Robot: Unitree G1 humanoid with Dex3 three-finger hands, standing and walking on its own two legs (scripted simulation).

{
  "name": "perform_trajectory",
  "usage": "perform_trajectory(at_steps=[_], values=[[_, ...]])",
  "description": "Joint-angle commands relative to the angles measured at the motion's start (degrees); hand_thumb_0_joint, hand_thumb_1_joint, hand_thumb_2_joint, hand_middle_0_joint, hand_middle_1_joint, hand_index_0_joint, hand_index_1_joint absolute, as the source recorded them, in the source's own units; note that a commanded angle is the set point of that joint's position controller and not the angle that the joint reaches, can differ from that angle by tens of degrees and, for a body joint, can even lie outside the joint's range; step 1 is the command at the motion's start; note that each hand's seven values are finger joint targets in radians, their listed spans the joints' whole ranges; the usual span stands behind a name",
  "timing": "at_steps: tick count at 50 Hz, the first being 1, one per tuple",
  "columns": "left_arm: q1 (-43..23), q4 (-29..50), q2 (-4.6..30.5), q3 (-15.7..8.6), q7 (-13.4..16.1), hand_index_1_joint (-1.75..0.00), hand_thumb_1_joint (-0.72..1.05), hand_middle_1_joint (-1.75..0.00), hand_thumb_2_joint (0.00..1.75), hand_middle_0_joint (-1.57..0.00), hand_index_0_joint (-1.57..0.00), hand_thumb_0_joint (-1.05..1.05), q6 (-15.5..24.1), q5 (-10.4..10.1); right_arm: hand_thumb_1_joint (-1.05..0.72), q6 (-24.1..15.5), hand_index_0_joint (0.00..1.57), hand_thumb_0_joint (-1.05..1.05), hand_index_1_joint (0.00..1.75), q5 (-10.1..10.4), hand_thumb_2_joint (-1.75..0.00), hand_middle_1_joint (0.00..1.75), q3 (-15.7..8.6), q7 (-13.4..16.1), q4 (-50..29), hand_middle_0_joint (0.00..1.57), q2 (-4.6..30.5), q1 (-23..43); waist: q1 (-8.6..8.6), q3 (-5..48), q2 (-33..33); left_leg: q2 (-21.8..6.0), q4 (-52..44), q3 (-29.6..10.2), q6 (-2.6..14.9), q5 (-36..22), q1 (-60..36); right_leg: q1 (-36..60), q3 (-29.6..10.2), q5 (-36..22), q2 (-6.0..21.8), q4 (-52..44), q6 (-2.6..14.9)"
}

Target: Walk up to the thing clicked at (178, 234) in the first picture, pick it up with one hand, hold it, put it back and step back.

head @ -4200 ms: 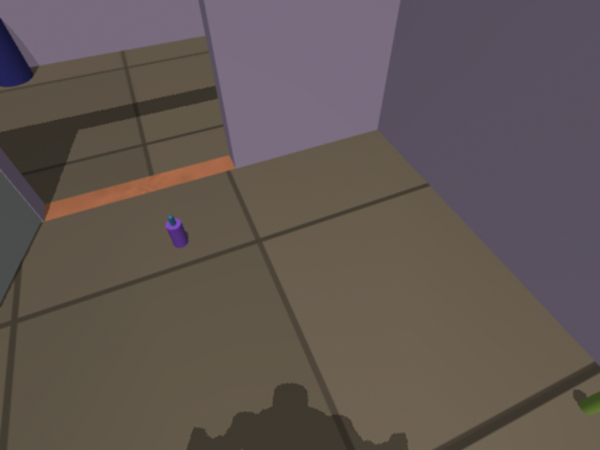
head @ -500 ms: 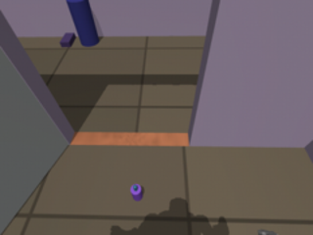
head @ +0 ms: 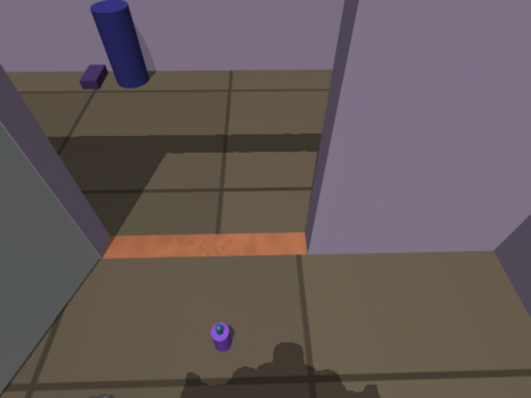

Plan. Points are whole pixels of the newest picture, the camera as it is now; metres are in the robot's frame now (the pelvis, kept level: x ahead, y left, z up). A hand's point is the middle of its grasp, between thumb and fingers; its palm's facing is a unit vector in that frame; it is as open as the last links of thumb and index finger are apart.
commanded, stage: walk up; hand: left
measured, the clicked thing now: (221, 335) +0.43 +0.17 -0.70
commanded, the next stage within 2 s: stand in 0.52 s
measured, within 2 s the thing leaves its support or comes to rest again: neither
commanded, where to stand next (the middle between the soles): +0.04 -0.01 m, yaw -1 degrees
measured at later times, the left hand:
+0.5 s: hand out of the picture +0.08 +0.25 -0.15, palm faces +0.00 -0.94 -0.35, open 7.4 cm
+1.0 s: hand out of the picture +0.09 +0.24 -0.16, palm faces -0.01 -0.94 -0.34, open 7.4 cm
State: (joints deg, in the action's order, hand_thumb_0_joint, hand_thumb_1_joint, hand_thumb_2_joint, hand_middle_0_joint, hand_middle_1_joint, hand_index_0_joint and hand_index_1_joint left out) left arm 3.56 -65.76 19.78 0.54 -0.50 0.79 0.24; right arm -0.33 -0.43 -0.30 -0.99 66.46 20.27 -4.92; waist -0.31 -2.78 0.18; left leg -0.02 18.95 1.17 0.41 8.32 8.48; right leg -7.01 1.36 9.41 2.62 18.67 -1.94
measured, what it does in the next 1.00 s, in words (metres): stands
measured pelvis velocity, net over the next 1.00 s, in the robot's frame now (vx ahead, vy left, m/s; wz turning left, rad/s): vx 0.02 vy -0.01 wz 0.02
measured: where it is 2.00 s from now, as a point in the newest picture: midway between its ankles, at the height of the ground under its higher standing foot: outside the picture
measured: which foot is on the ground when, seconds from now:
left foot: down 0.00-1.00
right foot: down 0.00-1.00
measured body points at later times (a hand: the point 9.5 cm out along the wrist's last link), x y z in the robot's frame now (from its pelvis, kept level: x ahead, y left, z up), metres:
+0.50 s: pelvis +0.01 +0.00 +0.00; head +0.02 -0.01 +0.45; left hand +0.08 +0.30 -0.13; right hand +0.10 -0.30 -0.14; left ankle +0.02 +0.11 -0.75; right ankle +0.01 -0.14 -0.75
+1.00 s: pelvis +0.02 -0.01 +0.00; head +0.04 -0.01 +0.45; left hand +0.09 +0.29 -0.13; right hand +0.11 -0.31 -0.13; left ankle +0.02 +0.11 -0.75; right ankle +0.01 -0.14 -0.75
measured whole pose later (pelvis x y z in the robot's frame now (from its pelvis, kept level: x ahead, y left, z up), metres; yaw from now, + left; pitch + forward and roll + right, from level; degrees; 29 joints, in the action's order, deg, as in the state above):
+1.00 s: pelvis +0.02 -0.01 +0.00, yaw +1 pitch -1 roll +0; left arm 5.7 -65.8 19.7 0.1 -0.4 0.4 0.6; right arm -0.8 -0.5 0.3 -0.3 66.0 20.1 -5.1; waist -0.1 -2.5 -0.4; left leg -0.4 18.2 0.0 -0.3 9.7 7.1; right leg -4.9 2.6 10.8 2.2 17.2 -1.5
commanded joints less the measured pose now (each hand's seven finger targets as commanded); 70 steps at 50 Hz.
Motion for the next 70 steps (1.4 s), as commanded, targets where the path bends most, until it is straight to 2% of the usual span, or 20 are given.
perform_trajectory(at_steps=[1,4,8,11,19,25,26,28,30,33,37,44,51,54,61,63,66,70], values=[[-1.52,3.15,12.64,-2.70,0.79,-0.30,0.90,-0.30,0.90,-0.20,-0.20,0.00,1.21,0.15,-0.90,-1.19,0.20,0.00,0.30,0.07,-0.90,0.30,-2.28,0.74,-3.94,0.20,12.33,3.36,0.70,3.96,-1.64,-7.35,-5.22,-7.43,1.07,1.70,1.36,1.61,-4.16,-1.77,4.98,-2.85,2.45],[-1.60,2.90,12.66,-2.76,0.79,-0.30,0.90,-0.30,0.90,-0.20,-0.20,0.00,1.20,0.23,-0.90,-1.22,0.20,0.00,0.30,0.09,-0.90,0.30,-2.42,0.79,-3.82,0.20,12.44,3.14,0.47,4.58,-1.22,-7.17,-4.90,-7.32,1.04,0.82,0.50,1.24,-4.23,-2.00,4.96,-2.81,2.56],[-1.29,2.86,12.28,-2.74,0.81,-0.30,0.90,-0.30,0.90,-0.20,-0.20,0.00,1.30,0.11,-0.90,-1.25,0.20,0.00,0.30,0.19,-0.90,0.30,-2.37,0.82,-3.71,0.20,12.14,2.59,0.46,5.70,-0.54,-7.09,-3.72,-6.82,1.05,-3.22,-1.09,1.30,-4.18,-3.67,5.21,-2.99,2.29],[-1.94,2.95,12.57,-2.79,0.90,-0.30,0.90,-0.30,0.90,-0.20,-0.20,0.00,1.24,0.22,-0.90,-1.09,0.20,0.00,0.30,0.13,-0.90,0.30,-2.49,0.87,-3.74,0.20,12.29,2.31,-0.02,5.44,0.12,-6.77,-3.40,-6.49,1.01,-3.42,-0.99,1.24,-4.10,-4.48,5.35,-3.10,2.29],[-0.92,2.64,12.42,-2.77,1.06,-0.30,0.90,-0.30,0.90,-0.20,-0.20,0.00,1.31,0.21,-0.90,-0.77,0.20,0.00,0.30,0.26,-0.90,0.30,-2.47,0.86,-3.67,0.20,11.73,2.56,0.25,5.42,0.88,-6.70,-2.65,-6.25,1.02,-5.85,-2.79,0.43,-4.00,-5.40,5.50,-3.54,2.09],[-1.20,2.76,12.26,-2.92,1.11,-0.30,0.90,-0.30,0.90,-0.20,-0.20,0.00,1.22,0.20,-0.90,-0.66,0.20,0.00,0.30,0.18,-0.90,0.30,-2.48,0.85,-3.54,0.20,11.69,2.57,0.27,4.02,0.00,-6.71,-3.54,-6.45,0.82,-4.91,-1.72,0.51,-3.74,-4.63,5.41,-3.68,2.09],[-0.67,2.47,12.42,-2.83,1.13,-0.30,0.90,-0.30,0.90,-0.20,-0.20,0.00,1.02,0.27,-0.90,-1.03,0.20,0.00,0.30,-0.08,-0.90,0.30,-2.05,0.97,-3.73,0.20,11.39,2.41,-0.05,4.37,0.87,-7.51,-4.09,-6.86,0.68,-3.82,-1.60,0.93,-3.81,-2.00,5.62,-3.80,2.24],[-0.19,2.45,12.45,-2.80,1.01,-0.30,0.90,-0.30,0.90,-0.20,-0.20,0.00,0.86,0.44,-0.90,-1.15,0.20,0.00,0.30,-0.05,-0.90,0.30,-2.06,0.99,-3.75,0.20,11.59,2.75,0.01,2.92,0.40,-7.20,-4.86,-7.15,0.37,-0.22,-0.61,-0.22,-3.59,0.83,5.28,-4.00,2.23],[-0.71,2.63,12.38,-2.90,0.99,-0.30,0.90,-0.30,0.90,-0.20,-0.20,0.00,0.86,0.46,-0.90,-1.19,0.20,0.00,0.30,-0.06,-0.90,0.30,-2.03,0.99,-3.83,0.20,11.80,2.57,-0.09,2.54,0.22,-7.12,-4.89,-7.14,0.47,-0.02,0.02,-0.08,-3.98,0.73,5.60,-4.15,2.38],[0.43,2.78,12.29,-2.83,0.86,-0.30,0.90,-0.30,0.90,-0.20,-0.20,0.00,0.98,0.42,-0.90,-1.40,0.20,0.00,0.30,-0.02,-0.90,0.30,-1.97,0.96,-4.10,0.20,12.00,3.04,0.28,3.43,-0.83,-7.27,-4.46,-7.15,0.48,-1.90,-0.85,0.40,-3.96,-0.21,5.69,-4.22,2.43],[-0.25,3.39,12.92,-3.09,0.95,-0.30,0.90,-0.30,0.90,-0.20,-0.20,0.00,1.22,0.44,-0.90,-1.63,0.20,0.00,0.30,-0.11,-0.90,0.30,-1.79,1.16,-4.21,0.20,11.67,2.56,0.06,5.88,-0.24,-7.65,-2.74,-6.64,0.65,-8.38,-2.07,2.40,-4.13,-6.01,6.31,-3.79,2.47],[0.36,3.30,12.44,-3.01,0.89,-0.30,0.90,-0.30,0.90,-0.20,-0.20,0.00,1.00,0.20,-0.90,-1.75,0.20,0.00,0.30,0.09,-0.90,0.30,-1.59,1.39,-3.88,0.20,12.09,2.41,0.37,6.23,-0.60,-7.86,-2.65,-6.51,0.41,-11.49,-3.08,3.39,-3.75,-8.01,6.18,-3.29,2.40],[0.37,3.45,12.38,-3.05,0.96,-0.30,0.90,-0.30,0.90,-0.20,-0.20,0.00,0.83,0.41,-0.90,-1.49,0.20,0.00,0.30,-0.01,-0.90,0.30,-1.56,1.53,-4.13,0.20,12.11,2.19,0.20,5.63,0.06,-7.80,-2.66,-6.22,0.38,-9.87,-2.82,3.39,-3.43,-7.57,6.14,-3.45,2.44],[0.32,3.46,12.26,-3.01,1.05,-0.30,0.90,-0.30,0.90,-0.20,-0.20,0.00,0.90,0.42,-0.90,-1.52,0.20,0.00,0.30,0.03,-0.90,0.30,-1.56,1.50,-4.21,0.20,12.24,2.24,0.27,5.64,-0.18,-8.08,-2.29,-6.30,0.57,-11.85,-3.29,3.49,-3.57,-9.18,6.29,-3.66,2.44],[0.15,3.81,12.48,-3.03,1.08,-0.30,0.90,-0.30,0.90,-0.20,-0.20,0.00,0.97,0.31,-0.90,-1.52,0.20,0.00,0.30,-0.07,-0.90,0.30,-1.46,1.54,-4.39,0.20,11.95,1.90,0.21,5.60,0.62,-8.00,-2.36,-5.94,0.42,-12.56,-3.70,3.49,-3.37,-9.96,6.27,-3.57,2.39],[0.14,3.66,12.52,-3.06,1.03,-0.30,0.90,-0.30,0.90,-0.20,-0.20,0.00,0.94,0.31,-0.90,-1.50,0.20,0.00,0.30,0.04,-0.90,0.30,-1.45,1.56,-4.39,0.20,11.95,2.19,0.19,4.81,0.32,-7.78,-2.74,-5.84,0.38,-10.62,-3.23,3.33,-3.60,-8.66,6.20,-4.05,2.34],[0.23,3.79,12.50,-3.05,1.00,-0.30,0.90,-0.30,0.90,-0.20,-0.20,0.00,0.87,0.27,-0.90,-1.60,0.20,0.00,0.30,0.02,-0.90,0.30,-1.50,1.49,-4.45,0.20,12.06,2.29,0.33,4.85,-0.36,-7.93,-2.99,-6.07,0.18,-11.22,-3.56,3.15,-3.46,-8.24,6.03,-3.77,2.50],[0.08,4.08,12.67,-3.06,1.09,-0.30,0.90,-0.30,0.90,-0.20,-0.20,0.00,1.02,0.42,-0.90,-1.60,0.20,0.00,0.30,0.01,-0.90,0.30,-1.54,1.52,-4.69,0.20,11.88,2.25,0.18,5.74,0.28,-8.11,-2.47,-6.01,0.35,-12.42,-4.18,3.50,-3.42,-10.02,6.19,-3.61,2.50]])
